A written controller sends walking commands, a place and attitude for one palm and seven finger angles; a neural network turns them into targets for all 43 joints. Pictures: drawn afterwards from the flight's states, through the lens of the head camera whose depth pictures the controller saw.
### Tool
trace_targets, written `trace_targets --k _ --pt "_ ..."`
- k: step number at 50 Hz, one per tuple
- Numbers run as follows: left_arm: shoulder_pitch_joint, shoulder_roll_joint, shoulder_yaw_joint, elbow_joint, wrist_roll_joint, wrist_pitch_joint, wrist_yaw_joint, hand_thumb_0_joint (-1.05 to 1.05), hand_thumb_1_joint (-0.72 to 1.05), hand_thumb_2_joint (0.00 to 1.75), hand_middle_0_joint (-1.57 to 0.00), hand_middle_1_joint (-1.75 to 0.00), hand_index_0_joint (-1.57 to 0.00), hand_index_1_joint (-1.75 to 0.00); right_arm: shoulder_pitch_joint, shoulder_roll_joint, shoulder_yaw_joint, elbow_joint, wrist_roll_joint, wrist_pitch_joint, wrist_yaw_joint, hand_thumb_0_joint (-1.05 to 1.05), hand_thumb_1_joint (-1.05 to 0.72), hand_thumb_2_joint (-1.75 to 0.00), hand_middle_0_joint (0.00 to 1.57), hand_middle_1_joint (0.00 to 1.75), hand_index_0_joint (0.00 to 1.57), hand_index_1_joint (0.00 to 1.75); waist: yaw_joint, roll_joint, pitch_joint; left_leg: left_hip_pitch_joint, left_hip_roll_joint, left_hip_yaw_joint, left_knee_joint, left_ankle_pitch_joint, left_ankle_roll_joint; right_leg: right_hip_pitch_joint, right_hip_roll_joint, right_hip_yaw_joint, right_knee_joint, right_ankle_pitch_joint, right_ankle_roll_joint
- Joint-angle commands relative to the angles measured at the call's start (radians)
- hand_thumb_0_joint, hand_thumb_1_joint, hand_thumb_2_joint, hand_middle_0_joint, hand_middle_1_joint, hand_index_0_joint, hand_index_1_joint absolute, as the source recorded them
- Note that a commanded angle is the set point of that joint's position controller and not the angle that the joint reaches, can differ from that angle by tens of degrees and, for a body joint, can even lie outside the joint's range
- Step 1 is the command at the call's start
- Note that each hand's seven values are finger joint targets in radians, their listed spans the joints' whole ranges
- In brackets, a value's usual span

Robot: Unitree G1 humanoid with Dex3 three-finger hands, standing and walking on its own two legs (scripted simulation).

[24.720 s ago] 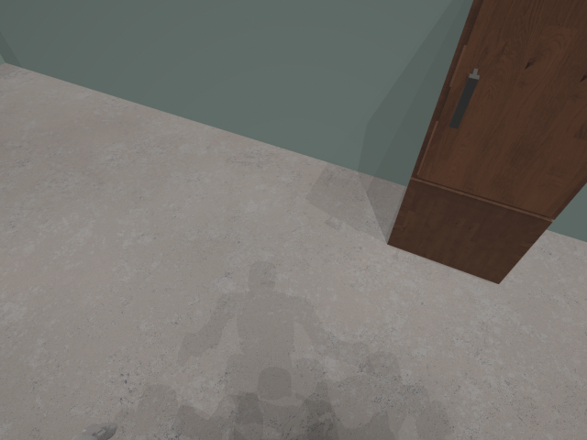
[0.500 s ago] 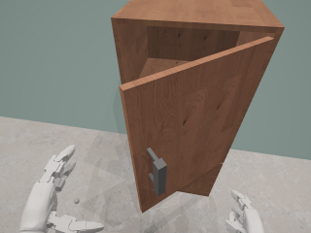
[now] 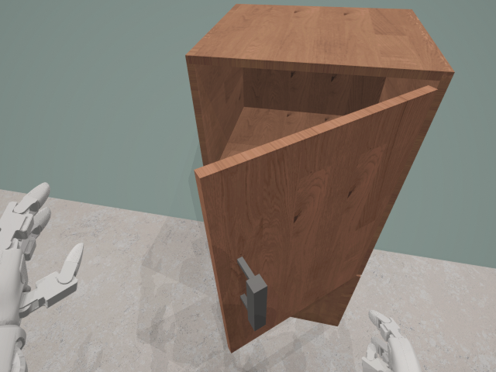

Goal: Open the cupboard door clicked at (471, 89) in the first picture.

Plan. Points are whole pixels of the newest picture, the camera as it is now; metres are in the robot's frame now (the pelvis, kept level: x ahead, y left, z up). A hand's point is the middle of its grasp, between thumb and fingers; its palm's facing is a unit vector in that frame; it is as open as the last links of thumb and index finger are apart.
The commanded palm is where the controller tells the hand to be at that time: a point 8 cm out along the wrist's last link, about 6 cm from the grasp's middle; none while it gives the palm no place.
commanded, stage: draw the hand back to the body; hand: left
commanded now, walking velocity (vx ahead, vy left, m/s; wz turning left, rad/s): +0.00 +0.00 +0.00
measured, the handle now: (250, 293) +0.26 +0.04 -0.02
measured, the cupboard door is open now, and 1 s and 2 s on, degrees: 42 42 42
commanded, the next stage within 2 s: step back with the hand held close in 0.40 s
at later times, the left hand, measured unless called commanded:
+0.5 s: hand (73, 268) +0.19 +0.24 +0.16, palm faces +0.43 -0.81 -0.40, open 7.4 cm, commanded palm +0.14 +0.28 +0.18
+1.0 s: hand (47, 292) +0.15 +0.25 +0.16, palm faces +0.36 -0.78 -0.51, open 7.4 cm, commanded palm +0.09 +0.29 +0.18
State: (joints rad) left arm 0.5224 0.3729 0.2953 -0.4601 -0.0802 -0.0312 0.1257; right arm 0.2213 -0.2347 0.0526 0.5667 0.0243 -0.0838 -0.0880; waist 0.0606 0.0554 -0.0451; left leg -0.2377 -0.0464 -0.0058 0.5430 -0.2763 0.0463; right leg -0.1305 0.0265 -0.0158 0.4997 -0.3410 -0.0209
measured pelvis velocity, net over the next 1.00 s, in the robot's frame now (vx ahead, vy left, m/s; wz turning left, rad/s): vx -0.05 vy -0.01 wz -0.01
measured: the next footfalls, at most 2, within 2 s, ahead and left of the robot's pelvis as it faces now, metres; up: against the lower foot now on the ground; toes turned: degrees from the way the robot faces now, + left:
left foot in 1.50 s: -0.03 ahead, +0.11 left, +0.00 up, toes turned +3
right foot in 1.88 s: -0.32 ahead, -0.10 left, +0.00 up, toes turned -3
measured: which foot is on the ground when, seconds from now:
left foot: down 0.00-1.00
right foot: down 0.00-1.00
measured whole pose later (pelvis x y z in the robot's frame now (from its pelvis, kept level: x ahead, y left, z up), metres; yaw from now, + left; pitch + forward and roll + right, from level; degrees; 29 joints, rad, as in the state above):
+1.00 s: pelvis -0.05 -0.01 +0.00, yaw -1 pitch -1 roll -1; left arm 0.57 0.44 0.39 -0.49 -0.07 -0.12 0.14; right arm 0.19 -0.25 -0.01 0.55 0.03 0.03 -0.09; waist 0.00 0.04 0.02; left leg -0.31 -0.02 -0.01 0.48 -0.17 0.03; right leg -0.21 0.05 -0.02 0.45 -0.23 -0.03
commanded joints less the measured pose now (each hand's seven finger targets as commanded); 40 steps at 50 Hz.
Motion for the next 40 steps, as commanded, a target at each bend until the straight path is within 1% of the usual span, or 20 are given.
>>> trace_targets --k 1,3,4,7,9,10,15,19,22,25,26,27,28,29,30,31,34,37,38,40 --pt "-0.128 0.193 0.177 -0.203 -0.002 -0.079 0.02 0.0 0.9 0.9 -0.2 -0.3 -0.2 -0.3 -0.137 -0.099 -0.053 -0.141 -0.004 -0.056 0.0 0.0 -0.9 -0.9 0.2 0.3 0.2 0.3 -0.001 0.047 -0.049 0.125 0.062 -0.046 -0.101 0.263 -0.027 -0.061 -0.019 -0.007 -0.098 0.268 -0.006" --pt "-0.083 0.139 0.137 -0.142 -0.006 -0.072 0.01 0.0 0.9 0.9 -0.2 -0.3 -0.2 -0.3 -0.137 -0.099 -0.055 -0.137 -0.005 -0.051 0.006 0.0 -0.9 -0.9 0.2 0.3 0.2 0.3 -0.004 -0.003 -0.018 0.12 0.062 -0.043 -0.108 0.267 -0.024 -0.064 -0.017 -0.012 -0.105 0.273 -0.001" --pt "-0.069 0.128 0.127 -0.131 -0.006 -0.071 0.005 0.0 0.9 0.9 -0.2 -0.3 -0.2 -0.3 -0.143 -0.103 -0.061 -0.137 -0.003 -0.049 0.007 0.0 -0.9 -0.9 0.2 0.3 0.2 0.3 -0.002 0.004 -0.026 0.13 0.063 -0.036 -0.106 0.287 -0.02 -0.054 -0.019 -0.009 -0.11 0.294 -0.001" --pt "-0.093 0.147 0.134 -0.152 -0.008 -0.073 0.001 0.0 0.9 0.9 -0.2 -0.3 -0.2 -0.3 -0.148 -0.107 -0.065 -0.141 -0.006 -0.037 0.01 0.0 -0.9 -0.9 0.2 0.3 0.2 0.3 -0.002 -0.044 -0.032 0.129 0.059 -0.031 -0.112 0.267 -0.015 -0.043 -0.019 -0.005 -0.119 0.298 0.003" --pt "-0.098 0.18 0.159 -0.165 -0.005 -0.076 0.003 0.0 0.9 0.9 -0.2 -0.3 -0.2 -0.3 -0.156 -0.106 -0.067 -0.139 -0.006 -0.036 0.005 0.0 -0.9 -0.9 0.2 0.3 0.2 0.3 0.005 -0.028 -0.049 0.133 0.055 -0.023 -0.107 0.268 -0.01 -0.028 -0.023 0.0 -0.123 0.316 0.002" --pt "-0.114 0.176 0.155 -0.19 -0.004 -0.08 0.004 0.0 0.9 0.9 -0.2 -0.3 -0.2 -0.3 -0.154 -0.103 -0.064 -0.139 -0.007 -0.037 0.005 0.0 -0.9 -0.9 0.2 0.3 0.2 0.3 0.002 0.0 -0.061 0.14 0.051 -0.023 -0.108 0.277 -0.012 -0.021 -0.025 0.0 -0.12 0.324 0.001" --pt "-0.12 0.186 0.164 -0.2 -0.003 -0.084 0.008 0.0 0.9 0.9 -0.2 -0.3 -0.2 -0.3 -0.158 -0.094 -0.061 -0.128 -0.006 -0.048 -0.002 0.0 -0.9 -0.9 0.2 0.3 0.2 0.3 0.0 0.038 -0.045 0.155 0.049 -0.02 -0.108 0.276 -0.014 -0.028 -0.026 0.002 -0.132 0.327 0.002" --pt "-0.108 0.175 0.158 -0.166 -0.004 -0.081 0.006 0.0 0.9 0.9 -0.2 -0.3 -0.2 -0.3 -0.163 -0.095 -0.063 -0.123 -0.005 -0.048 -0.003 0.0 -0.9 -0.9 0.2 0.3 0.2 0.3 0.002 0.016 -0.02 0.156 0.05 -0.019 -0.113 0.264 -0.013 -0.036 -0.023 0.001 -0.143 0.315 0.003" --pt "-0.097 0.163 0.154 -0.142 -0.01 -0.081 0.003 0.0 0.9 0.9 -0.2 -0.3 -0.2 -0.3 -0.166 -0.094 -0.064 -0.124 -0.006 -0.044 -0.002 0.0 -0.9 -0.9 0.2 0.3 0.2 0.3 0.001 -0.039 -0.014 0.152 0.048 -0.016 -0.113 0.242 -0.007 -0.041 -0.024 0.005 -0.148 0.308 0.009" --pt "-0.12 0.163 0.146 -0.157 -0.007 -0.086 0.003 0.0 0.9 0.9 -0.2 -0.3 -0.2 -0.3 -0.168 -0.093 -0.063 -0.12 -0.007 -0.046 -0.003 0.0 -0.9 -0.9 0.2 0.3 0.2 0.3 -0.002 0.009 -0.01 0.159 0.045 -0.014 -0.116 0.229 -0.008 -0.041 -0.028 0.009 -0.155 0.293 0.008" --pt "-0.184 0.188 0.158 -0.173 -0.007 -0.09 0.007 0.0 0.9 0.9 -0.2 -0.3 -0.2 -0.3 -0.173 -0.095 -0.062 -0.119 -0.006 -0.047 -0.005 0.0 -0.9 -0.9 0.2 0.3 0.2 0.3 -0.004 -0.023 -0.016 0.161 0.044 -0.015 -0.117 0.223 -0.005 -0.046 -0.027 0.009 -0.16 0.291 0.01" --pt "-0.273 0.312 0.289 -0.197 0.007 -0.131 0.015 0.0 0.9 0.9 -0.2 -0.3 -0.2 -0.3 -0.136 -0.117 -0.072 -0.138 -0.003 -0.026 -0.005 0.0 -0.9 -0.9 0.2 0.3 0.2 0.3 -0.04 -0.052 0.051 0.128 0.065 -0.046 -0.07 0.207 0.016 -0.119 -0.077 0.099 -0.221 0.353 0.026" --pt "-0.167 0.232 0.231 -0.089 0.008 -0.132 0.004 0.0 0.9 0.9 -0.2 -0.3 -0.2 -0.3 -0.142 -0.106 -0.073 -0.112 -0.01 -0.009 -0.005 0.0 -0.9 -0.9 0.2 0.3 0.2 0.3 -0.048 -0.105 0.041 0.13 0.062 -0.05 -0.045 0.216 0.015 -0.118 -0.098 0.1 -0.225 0.395 0.028" --pt "-0.15 0.229 0.224 -0.096 0.013 -0.141 0.0 0.0 0.9 0.9 -0.2 -0.3 -0.2 -0.3 -0.143 -0.109 -0.077 -0.122 -0.011 0.002 -0.005 0.0 -0.9 -0.9 0.2 0.3 0.2 0.3 -0.044 -0.095 0.025 0.135 0.061 -0.046 -0.043 0.259 0.013 -0.102 -0.102 0.089 -0.211 0.472 0.031" --pt "-0.104 0.184 0.185 -0.078 0.015 -0.138 -0.005 0.0 0.9 0.9 -0.2 -0.3 -0.2 -0.3 -0.143 -0.112 -0.08 -0.122 -0.01 0.015 -0.002 0.0 -0.9 -0.9 0.2 0.3 0.2 0.3 -0.055 -0.066 0.005 0.142 0.067 -0.043 -0.047 0.304 0.009 -0.09 -0.102 0.075 -0.188 0.489 0.036" --pt "-0.073 0.175 0.176 -0.088 0.017 -0.138 -0.004 0.0 0.9 0.9 -0.2 -0.3 -0.2 -0.3 -0.143 -0.113 -0.082 -0.13 -0.01 0.025 0.0 0.0 -0.9 -0.9 0.2 0.3 0.2 0.3 -0.053 -0.032 -0.027 0.153 0.074 -0.041 -0.056 0.344 0.009 -0.079 -0.097 0.065 -0.174 0.483 0.043" --pt "-0.037 0.201 0.191 -0.149 0.021 -0.139 0.007 0.0 0.9 0.9 -0.2 -0.3 -0.2 -0.3 -0.152 -0.118 -0.088 -0.145 -0.01 0.048 -0.002 0.0 -0.9 -0.9 0.2 0.3 0.2 0.3 -0.049 0.009 -0.071 0.157 0.089 -0.047 -0.079 0.432 0.006 -0.056 -0.083 0.042 -0.144 0.477 0.043" --pt "-0.012 0.226 0.215 -0.189 0.018 -0.138 0.018 0.0 0.9 0.9 -0.2 -0.3 -0.2 -0.3 -0.155 -0.113 -0.093 -0.164 -0.005 0.065 -0.004 0.0 -0.9 -0.9 0.2 0.3 0.2 0.3 -0.051 -0.018 -0.09 0.129 0.102 -0.053 -0.086 0.428 0.004 -0.051 -0.076 0.052 -0.127 0.452 0.039" --pt "-0.008 0.234 0.225 -0.193 0.017 -0.139 0.021 0.0 0.9 0.9 -0.2 -0.3 -0.2 -0.3 -0.153 -0.11 -0.094 -0.167 -0.005 0.069 -0.006 0.0 -0.9 -0.9 0.2 0.3 0.2 0.3 -0.051 -0.048 -0.092 0.112 0.101 -0.056 -0.087 0.419 0.0 -0.043 -0.075 0.051 -0.125 0.45 0.037" --pt "0.009 0.249 0.244 -0.208 0.015 -0.144 0.029 0.0 0.9 0.9 -0.2 -0.3 -0.2 -0.3 -0.152 -0.109 -0.098 -0.171 -0.003 0.073 -0.01 0.0 -0.9 -0.9 0.2 0.3 0.2 0.3 -0.051 -0.021 -0.112 0.094 0.106 -0.059 -0.088 0.421 -0.002 -0.027 -0.079 0.054 -0.104 0.452 0.031"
